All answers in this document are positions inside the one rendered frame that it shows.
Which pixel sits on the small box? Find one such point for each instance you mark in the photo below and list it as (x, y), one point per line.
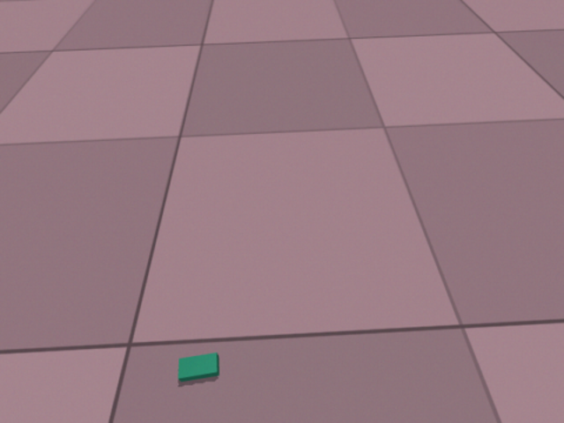
(198, 367)

